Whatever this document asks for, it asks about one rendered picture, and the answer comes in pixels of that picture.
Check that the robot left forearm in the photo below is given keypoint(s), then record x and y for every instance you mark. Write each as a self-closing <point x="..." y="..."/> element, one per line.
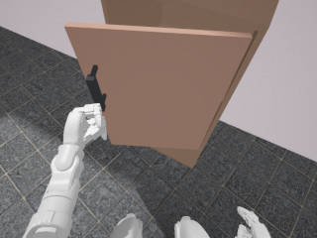
<point x="53" y="218"/>

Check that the cupboard door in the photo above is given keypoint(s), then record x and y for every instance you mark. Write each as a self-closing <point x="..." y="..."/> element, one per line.
<point x="163" y="86"/>

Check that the left robot hand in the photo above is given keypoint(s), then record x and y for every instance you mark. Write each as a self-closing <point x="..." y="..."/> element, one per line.
<point x="76" y="125"/>

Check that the robot right shin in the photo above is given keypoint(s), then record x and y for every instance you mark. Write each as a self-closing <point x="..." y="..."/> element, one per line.
<point x="185" y="218"/>

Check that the handle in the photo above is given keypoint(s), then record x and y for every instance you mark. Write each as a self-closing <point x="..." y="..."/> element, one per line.
<point x="94" y="88"/>

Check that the robot right thigh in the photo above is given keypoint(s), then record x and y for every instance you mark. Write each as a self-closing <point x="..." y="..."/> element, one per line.
<point x="188" y="228"/>

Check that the right robot hand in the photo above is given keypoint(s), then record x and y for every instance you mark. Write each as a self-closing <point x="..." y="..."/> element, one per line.
<point x="258" y="230"/>

